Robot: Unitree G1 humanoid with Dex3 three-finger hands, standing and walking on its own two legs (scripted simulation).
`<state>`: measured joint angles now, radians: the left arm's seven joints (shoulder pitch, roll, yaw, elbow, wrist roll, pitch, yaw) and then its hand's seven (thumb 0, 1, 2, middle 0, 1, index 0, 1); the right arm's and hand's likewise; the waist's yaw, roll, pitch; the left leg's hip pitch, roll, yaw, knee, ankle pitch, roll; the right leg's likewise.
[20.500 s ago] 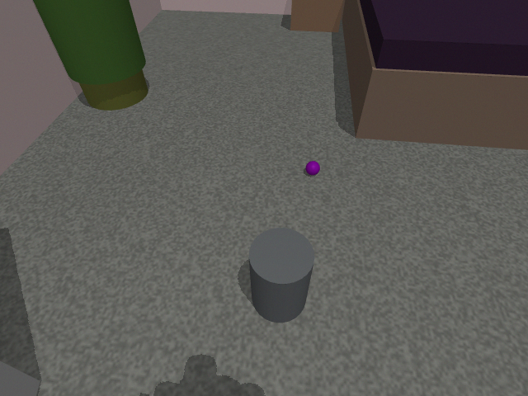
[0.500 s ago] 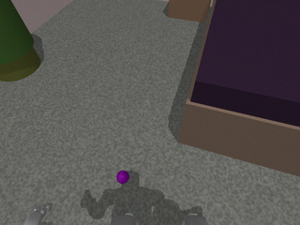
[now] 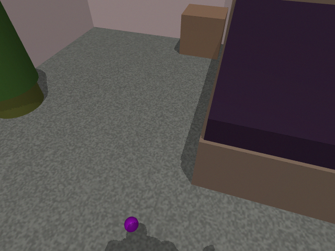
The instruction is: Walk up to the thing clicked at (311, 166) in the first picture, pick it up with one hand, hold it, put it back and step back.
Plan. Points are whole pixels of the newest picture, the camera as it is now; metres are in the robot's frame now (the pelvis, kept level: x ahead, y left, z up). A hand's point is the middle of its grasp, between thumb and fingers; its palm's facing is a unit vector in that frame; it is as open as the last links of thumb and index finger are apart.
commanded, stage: stand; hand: left
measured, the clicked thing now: (131, 224) +0.44 +0.22 -0.74
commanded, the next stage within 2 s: none
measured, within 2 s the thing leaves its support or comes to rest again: neither
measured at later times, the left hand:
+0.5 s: hand out of the picture +0.09 +0.25 -0.15, palm faces -0.05 -0.94 -0.34, open 7.4 cm
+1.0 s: hand out of the picture +0.10 +0.24 -0.15, palm faces -0.03 -0.94 -0.34, open 7.4 cm
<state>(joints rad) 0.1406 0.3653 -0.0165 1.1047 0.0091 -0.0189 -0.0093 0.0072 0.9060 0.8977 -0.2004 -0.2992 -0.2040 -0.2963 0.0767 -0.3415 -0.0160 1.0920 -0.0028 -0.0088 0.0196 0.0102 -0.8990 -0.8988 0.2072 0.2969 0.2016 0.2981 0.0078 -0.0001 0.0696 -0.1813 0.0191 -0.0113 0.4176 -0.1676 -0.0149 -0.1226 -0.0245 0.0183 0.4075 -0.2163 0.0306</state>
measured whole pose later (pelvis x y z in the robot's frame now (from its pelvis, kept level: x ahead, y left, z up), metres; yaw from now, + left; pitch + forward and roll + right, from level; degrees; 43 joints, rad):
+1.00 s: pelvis +0.02 -0.01 +0.01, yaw +0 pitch -2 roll +0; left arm 0.10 0.36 -0.01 1.12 0.01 -0.01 -0.01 0.01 0.91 0.90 -0.20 -0.30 -0.20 -0.30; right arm 0.07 -0.35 0.00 1.14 0.00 0.00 0.01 0.01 -0.90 -0.90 0.21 0.30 0.20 0.30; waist -0.01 0.00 0.06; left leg -0.15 0.03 -0.02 0.34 -0.15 -0.03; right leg -0.09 -0.02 0.01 0.33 -0.20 0.02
